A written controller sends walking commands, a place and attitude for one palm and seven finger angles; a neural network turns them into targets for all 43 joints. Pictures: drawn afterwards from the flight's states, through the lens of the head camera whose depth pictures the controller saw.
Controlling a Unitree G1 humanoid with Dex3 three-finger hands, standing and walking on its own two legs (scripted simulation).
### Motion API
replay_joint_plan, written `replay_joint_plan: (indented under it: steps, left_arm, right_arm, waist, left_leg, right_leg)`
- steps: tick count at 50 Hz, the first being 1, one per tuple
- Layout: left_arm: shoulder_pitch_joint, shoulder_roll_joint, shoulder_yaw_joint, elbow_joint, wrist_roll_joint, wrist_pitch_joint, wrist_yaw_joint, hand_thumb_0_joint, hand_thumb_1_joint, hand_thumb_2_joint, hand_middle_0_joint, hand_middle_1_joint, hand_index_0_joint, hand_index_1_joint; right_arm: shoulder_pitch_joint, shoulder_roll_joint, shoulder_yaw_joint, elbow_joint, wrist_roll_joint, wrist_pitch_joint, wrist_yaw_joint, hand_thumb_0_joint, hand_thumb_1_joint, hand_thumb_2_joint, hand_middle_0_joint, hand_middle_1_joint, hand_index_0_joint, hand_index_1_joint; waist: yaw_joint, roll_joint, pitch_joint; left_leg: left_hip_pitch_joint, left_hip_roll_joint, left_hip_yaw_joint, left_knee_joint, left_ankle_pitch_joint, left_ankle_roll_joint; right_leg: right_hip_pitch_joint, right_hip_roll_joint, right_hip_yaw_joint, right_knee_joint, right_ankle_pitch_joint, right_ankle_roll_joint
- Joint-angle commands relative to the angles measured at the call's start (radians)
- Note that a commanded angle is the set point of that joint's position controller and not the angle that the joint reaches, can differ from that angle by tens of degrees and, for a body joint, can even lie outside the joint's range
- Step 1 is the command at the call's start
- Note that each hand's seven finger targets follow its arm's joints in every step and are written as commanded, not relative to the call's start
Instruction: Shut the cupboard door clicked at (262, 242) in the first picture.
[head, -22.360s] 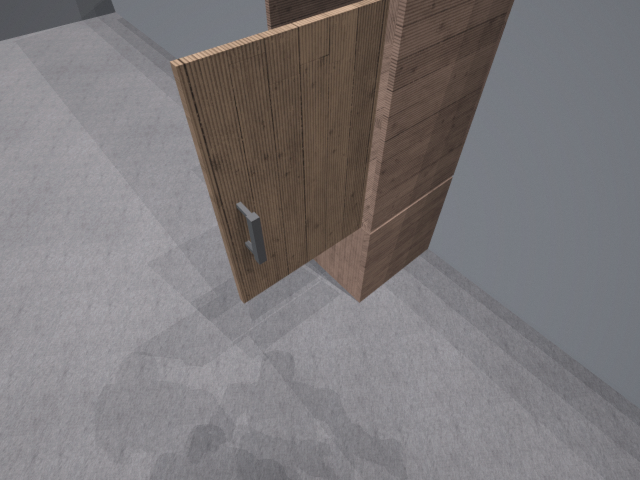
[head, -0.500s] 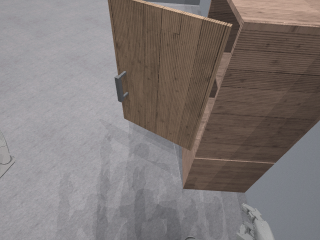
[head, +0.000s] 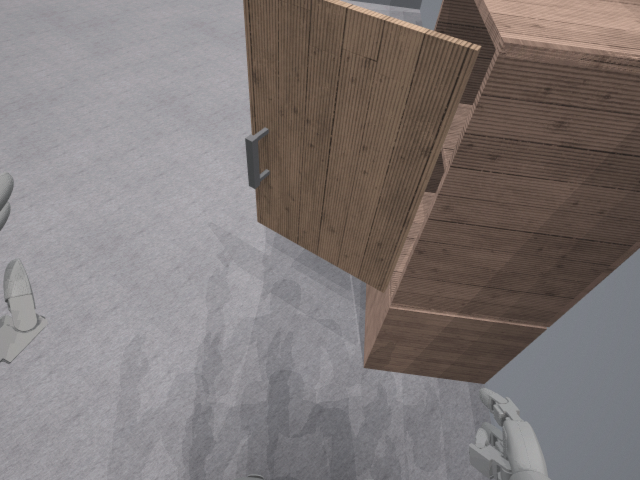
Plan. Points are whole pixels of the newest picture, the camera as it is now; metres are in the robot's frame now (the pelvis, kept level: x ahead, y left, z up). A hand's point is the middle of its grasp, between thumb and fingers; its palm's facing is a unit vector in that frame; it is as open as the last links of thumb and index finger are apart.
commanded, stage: step back with the hand held close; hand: left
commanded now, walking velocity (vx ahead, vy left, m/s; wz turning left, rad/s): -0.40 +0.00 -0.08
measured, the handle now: (258, 158) +0.75 +0.15 -0.07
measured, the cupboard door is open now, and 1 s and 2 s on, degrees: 63 63 63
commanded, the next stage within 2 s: stop stepping back and stand still in 0.30 s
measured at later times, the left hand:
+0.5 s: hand (14, 459) +0.12 +0.21 +0.19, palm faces +0.21 -0.84 -0.50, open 7.4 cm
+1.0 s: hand out of the picture +0.06 +0.28 +0.19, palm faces +0.40 -0.81 -0.44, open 7.4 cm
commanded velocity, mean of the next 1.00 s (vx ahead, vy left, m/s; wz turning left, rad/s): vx -0.04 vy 0.01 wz -0.02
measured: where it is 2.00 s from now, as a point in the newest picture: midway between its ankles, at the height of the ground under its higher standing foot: outside the picture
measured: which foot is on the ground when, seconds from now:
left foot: down 0.00-0.84, up 0.86-1.00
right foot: down 0.00-0.04, up 0.06-0.28, down 0.30-1.00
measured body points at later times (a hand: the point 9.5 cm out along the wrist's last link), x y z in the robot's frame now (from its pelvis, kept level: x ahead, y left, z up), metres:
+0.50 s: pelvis -0.11 -0.01 +0.01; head -0.10 +0.02 +0.46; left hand +0.10 +0.25 +0.22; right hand +0.05 -0.25 -0.06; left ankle +0.04 +0.10 -0.72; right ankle -0.20 -0.13 -0.72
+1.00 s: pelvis -0.15 +0.03 +0.02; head -0.18 +0.04 +0.46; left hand +0.03 +0.32 +0.22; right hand -0.04 -0.21 -0.07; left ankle -0.10 +0.14 -0.70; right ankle -0.19 -0.07 -0.72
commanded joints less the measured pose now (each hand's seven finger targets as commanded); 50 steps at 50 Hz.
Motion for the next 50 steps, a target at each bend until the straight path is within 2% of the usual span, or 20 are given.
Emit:
replay_joint_plan:
  steps: [1, 3, 4, 6, 10, 13, 15, 17, 20, 22, 25, 29, 31, 34, 39, 41, 43, 44, 47, 50]
  left_arm:
    - [0.038, 0.206, 0.189, -0.205, -0.019, -0.052, 0.047, 0.000, 0.900, 0.900, -0.200, -0.300, -0.200, -0.300]
    - [0.010, 0.183, 0.207, -0.207, -0.002, -0.072, 0.033, 0.000, 0.900, 0.900, -0.200, -0.300, -0.200, -0.300]
    - [0.003, 0.176, 0.208, -0.176, 0.001, -0.063, 0.027, 0.000, 0.900, 0.900, -0.200, -0.300, -0.200, -0.300]
    - [-0.044, 0.135, 0.166, -0.148, -0.004, -0.051, 0.022, 0.000, 0.900, 0.900, -0.200, -0.300, -0.200, -0.300]
    - [-0.087, 0.073, 0.040, -0.148, -0.023, -0.048, 0.013, 0.000, 0.900, 0.900, -0.200, -0.300, -0.200, -0.300]
    - [-0.155, 0.103, 0.034, -0.194, -0.023, -0.057, 0.013, 0.000, 0.900, 0.900, -0.200, -0.300, -0.200, -0.300]
    - [-0.170, 0.168, 0.092, -0.218, -0.027, -0.064, 0.012, 0.000, 0.900, 0.900, -0.200, -0.300, -0.200, -0.300]
    - [-0.116, 0.222, 0.159, -0.247, -0.035, -0.066, 0.009, 0.000, 0.900, 0.900, -0.200, -0.300, -0.200, -0.300]
    - [-0.015, 0.241, 0.190, -0.257, -0.064, -0.056, -0.002, 0.000, 0.900, 0.900, -0.200, -0.300, -0.200, -0.300]
    - [0.171, 0.275, 0.248, -0.171, -0.074, -0.027, 0.007, 0.000, 0.900, 0.900, -0.200, -0.300, -0.200, -0.300]
    - [0.126, 0.230, 0.207, -0.112, -0.066, 0.020, 0.030, 0.000, 0.900, 0.900, -0.200, -0.300, -0.200, -0.300]
    - [-0.078, 0.168, 0.108, 0.041, -0.033, 0.027, 0.042, 0.000, 0.900, 0.900, -0.200, -0.300, -0.200, -0.300]
    - [-0.140, 0.138, 0.058, 0.018, -0.025, 0.016, 0.036, 0.000, 0.900, 0.900, -0.200, -0.300, -0.200, -0.300]
    - [-0.198, 0.132, 0.042, -0.110, -0.015, 0.001, 0.036, 0.000, 0.900, 0.900, -0.200, -0.300, -0.200, -0.300]
    - [-0.024, 0.180, 0.098, -0.259, -0.021, 0.001, 0.023, 0.000, 0.900, 0.900, -0.200, -0.300, -0.200, -0.300]
    - [0.039, 0.209, 0.149, -0.235, -0.025, 0.012, 0.024, 0.000, 0.900, 0.900, -0.200, -0.300, -0.200, -0.300]
    - [0.094, 0.188, 0.161, -0.123, -0.047, 0.039, 0.034, 0.000, 0.900, 0.900, -0.200, -0.300, -0.200, -0.300]
    - [0.037, 0.175, 0.148, -0.102, -0.042, 0.041, 0.040, 0.000, 0.900, 0.900, -0.200, -0.300, -0.200, -0.300]
    - [-0.142, 0.164, 0.096, -0.016, -0.027, 0.024, 0.046, 0.000, 0.900, 0.900, -0.200, -0.300, -0.200, -0.300]
    - [-0.168, 0.122, 0.039, 0.045, -0.010, 0.031, 0.049, 0.000, 0.900, 0.900, -0.200, -0.300, -0.200, -0.300]
  right_arm:
    - [-0.038, -0.137, -0.041, -0.137, 0.003, -0.030, -0.028, 0.000, -0.900, -0.900, 0.200, 0.300, 0.200, 0.300]
    - [-0.065, -0.160, -0.053, -0.150, 0.007, -0.069, -0.046, 0.000, -0.900, -0.900, 0.200, 0.300, 0.200, 0.300]
    - [-0.062, -0.161, -0.057, -0.146, -0.002, -0.086, -0.049, 0.000, -0.900, -0.900, 0.200, 0.300, 0.200, 0.300]
    - [-0.050, -0.146, -0.058, -0.119, -0.009, -0.109, -0.046, 0.000, -0.900, -0.900, 0.200, 0.300, 0.200, 0.300]
    - [-0.039, -0.134, -0.036, -0.055, -0.015, -0.155, -0.022, 0.000, -0.900, -0.900, 0.200, 0.300, 0.200, 0.300]
    - [-0.026, -0.138, -0.033, -0.010, -0.025, -0.160, -0.014, 0.000, -0.900, -0.900, 0.200, 0.300, 0.200, 0.300]
    - [-0.048, -0.142, -0.040, -0.025, -0.016, -0.162, -0.018, 0.000, -0.900, -0.900, 0.200, 0.300, 0.200, 0.300]
    - [-0.057, -0.131, -0.045, -0.049, -0.010, -0.151, -0.016, 0.000, -0.900, -0.900, 0.200, 0.300, 0.200, 0.300]
    - [-0.073, -0.089, -0.033, -0.110, 0.021, -0.119, -0.014, 0.000, -0.900, -0.900, 0.200, 0.300, 0.200, 0.300]
    - [-0.074, -0.091, -0.020, -0.139, 0.024, -0.096, -0.021, 0.000, -0.900, -0.900, 0.200, 0.300, 0.200, 0.300]
    - [-0.050, -0.093, 0.004, -0.117, 0.002, -0.063, -0.036, 0.000, -0.900, -0.900, 0.200, 0.300, 0.200, 0.300]
    - [-0.014, -0.138, -0.012, -0.090, 0.013, -0.095, -0.059, 0.000, -0.900, -0.900, 0.200, 0.300, 0.200, 0.300]
    - [-0.017, -0.151, -0.014, -0.090, 0.012, -0.111, -0.062, 0.000, -0.900, -0.900, 0.200, 0.300, 0.200, 0.300]
    - [-0.017, -0.160, -0.003, -0.094, 0.007, -0.157, -0.059, 0.000, -0.900, -0.900, 0.200, 0.300, 0.200, 0.300]
    - [-0.008, -0.123, -0.004, -0.101, -0.011, -0.185, -0.026, 0.000, -0.900, -0.900, 0.200, 0.300, 0.200, 0.300]
    - [0.000, -0.108, -0.007, -0.096, -0.022, -0.157, -0.013, 0.000, -0.900, -0.900, 0.200, 0.300, 0.200, 0.300]
    - [0.032, -0.107, -0.022, -0.062, -0.015, -0.119, -0.014, 0.000, -0.900, -0.900, 0.200, 0.300, 0.200, 0.300]
    - [0.046, -0.116, -0.022, -0.054, -0.009, -0.101, -0.013, 0.000, -0.900, -0.900, 0.200, 0.300, 0.200, 0.300]
    - [-0.003, -0.113, -0.002, -0.066, -0.001, -0.112, -0.027, 0.000, -0.900, -0.900, 0.200, 0.300, 0.200, 0.300]
    - [0.002, -0.118, -0.001, -0.052, 0.000, -0.134, -0.044, 0.000, -0.900, -0.900, 0.200, 0.300, 0.200, 0.300]
  waist:
    - [0.003, 0.118, -0.152]
    - [0.018, 0.376, -0.159]
    - [0.019, 0.377, -0.120]
    - [0.031, 0.230, -0.057]
    - [0.032, 0.270, -0.092]
    - [0.037, 0.290, -0.205]
    - [0.060, 0.239, -0.287]
    - [0.064, 0.203, -0.361]
    - [0.028, -0.007, -0.375]
    - [0.031, -0.040, -0.273]
    - [0.001, 0.002, -0.072]
    - [-0.014, -0.014, 0.106]
    - [-0.015, 0.090, 0.126]
    - [0.012, 0.332, 0.054]
    - [0.030, 0.306, -0.147]
    - [0.022, 0.174, -0.140]
    - [0.031, -0.119, -0.074]
    - [0.009, -0.120, -0.017]
    - [0.002, -0.037, 0.060]
    - [0.017, 0.033, 0.055]
  left_leg:
    - [0.090, 0.129, -0.116, -0.290, 0.111, 0.049]
    - [-0.305, 0.347, -0.299, -0.558, -0.244, 0.137]
    - [-0.404, 0.399, -0.339, -0.615, -0.354, 0.162]
    - [-0.270, 0.364, -0.270, -0.517, -0.163, 0.150]
    - [0.133, 0.305, -0.225, -0.474, 0.125, 0.102]
    - [0.395, 0.293, -0.165, -0.347, 0.621, 0.069]
    - [0.472, 0.264, -0.081, -0.276, 0.768, 0.046]
    - [0.440, 0.235, -0.037, -0.251, 0.708, 0.026]
    - [0.466, 0.111, 0.097, -0.151, 0.571, -0.019]
    - [0.360, 0.057, 0.076, -0.070, 0.204, -0.030]
    - [0.238, 0.052, 0.011, -0.004, 0.130, -0.042]
    - [0.254, 0.087, -0.054, -0.146, 0.102, -0.003]
    - [0.223, 0.125, -0.135, -0.282, -0.048, 0.001]
    - [0.039, 0.217, -0.371, -0.700, -0.454, -0.014]
    - [0.085, 0.119, -0.099, -0.546, -0.200, -0.045]
    - [0.109, 0.036, 0.024, -0.253, -0.033, -0.035]
    - [0.091, 0.007, -0.004, 0.154, 0.053, -0.048]
    - [0.005, 0.034, -0.025, 0.246, 0.075, -0.045]
    - [0.035, 0.098, -0.012, 0.050, 0.044, -0.012]
    - [0.227, 0.059, 0.071, -0.194, 0.047, 0.018]
  right_leg:
    - [0.095, -0.096, 0.091, -0.108, -0.004, -0.042]
    - [0.444, 0.073, -0.034, 0.265, -0.076, 0.017]
    - [0.483, 0.088, -0.017, 0.394, -0.132, 0.017]
    - [0.332, 0.070, -0.001, 0.349, -0.214, 0.005]
    - [0.162, 0.046, -0.037, -0.006, -0.288, -0.007]
    - [0.160, 0.020, -0.025, -0.232, -0.090, -0.012]
    - [0.214, 0.017, -0.042, -0.245, 0.054, 0.000]
    - [0.287, -0.013, -0.026, -0.200, 0.225, -0.007]
    - [0.185, -0.116, 0.000, -0.209, 0.481, 0.026]
    - [0.091, -0.201, 0.062, -0.261, 0.179, -0.035]
    - [-0.044, -0.234, 0.141, -0.335, -0.253, -0.139]
    - [-0.096, -0.149, 0.061, -0.332, -0.367, -0.080]
    - [-0.061, -0.075, 0.003, -0.264, -0.435, -0.059]
    - [0.242, 0.081, -0.070, 0.025, -0.326, -0.021]
    - [0.447, 0.065, -0.096, -0.164, -0.268, -0.055]
    - [0.330, -0.085, 0.043, -0.311, -0.313, -0.100]
    - [0.063, -0.321, 0.347, -0.458, -0.598, -0.241]
    - [0.038, -0.346, 0.354, -0.459, -0.589, -0.254]
    - [0.052, -0.276, 0.204, -0.377, -0.463, -0.178]
    - [0.059, -0.178, 0.123, -0.287, -0.390, -0.126]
